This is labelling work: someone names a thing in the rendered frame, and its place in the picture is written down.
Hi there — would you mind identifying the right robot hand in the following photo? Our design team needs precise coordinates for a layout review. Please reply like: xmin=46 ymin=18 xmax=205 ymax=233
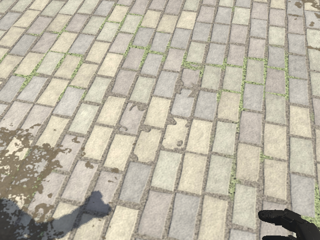
xmin=258 ymin=208 xmax=320 ymax=240

